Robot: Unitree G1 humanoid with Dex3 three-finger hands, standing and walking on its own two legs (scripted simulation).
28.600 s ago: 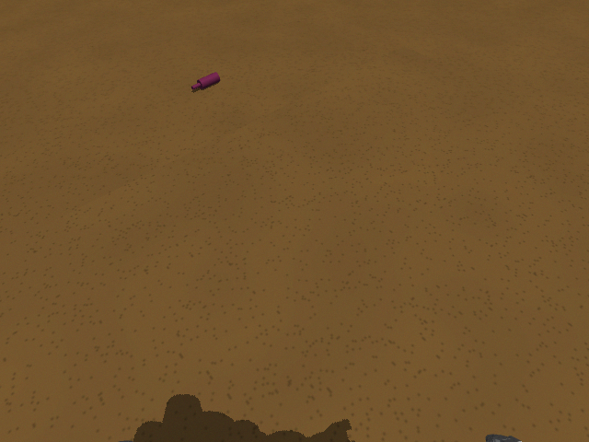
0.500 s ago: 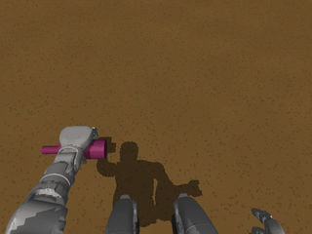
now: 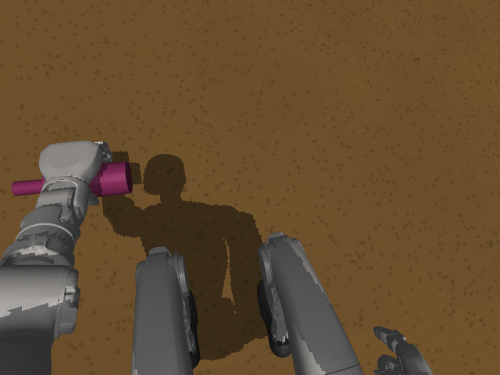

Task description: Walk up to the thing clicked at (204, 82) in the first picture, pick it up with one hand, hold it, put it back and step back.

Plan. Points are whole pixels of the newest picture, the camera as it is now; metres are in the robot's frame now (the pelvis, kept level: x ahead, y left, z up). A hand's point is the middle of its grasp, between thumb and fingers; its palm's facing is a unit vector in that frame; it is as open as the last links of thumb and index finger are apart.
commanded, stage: crouch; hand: left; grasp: from above
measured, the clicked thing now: (74, 182) +0.45 +0.27 -0.19
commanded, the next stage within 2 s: lower in 0.86 s
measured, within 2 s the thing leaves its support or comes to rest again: neither
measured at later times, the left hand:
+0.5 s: hand (99, 183) +0.47 +0.25 -0.26, palm faces -0.45 -0.03 -0.89, open 9.1 cm
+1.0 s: hand (106, 184) +0.48 +0.26 -0.31, palm faces -0.46 -0.03 -0.89, open 9.1 cm
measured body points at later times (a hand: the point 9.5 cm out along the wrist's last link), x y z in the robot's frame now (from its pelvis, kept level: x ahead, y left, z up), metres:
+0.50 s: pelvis +0.00 +0.00 -0.09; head +0.24 +0.05 +0.29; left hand +0.48 +0.25 -0.21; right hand +0.03 -0.28 -0.20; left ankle +0.08 +0.12 -0.45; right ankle +0.07 -0.13 -0.45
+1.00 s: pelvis -0.01 -0.01 -0.14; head +0.24 +0.04 +0.23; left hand +0.50 +0.25 -0.26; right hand +0.00 -0.28 -0.24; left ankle +0.08 +0.12 -0.45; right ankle +0.07 -0.13 -0.45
